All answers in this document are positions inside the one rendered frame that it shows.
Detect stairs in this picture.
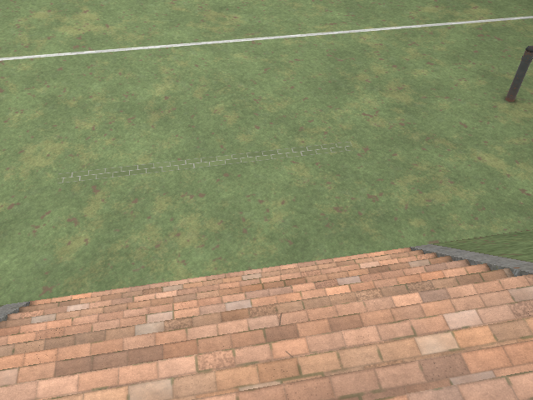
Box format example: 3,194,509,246
0,247,533,400

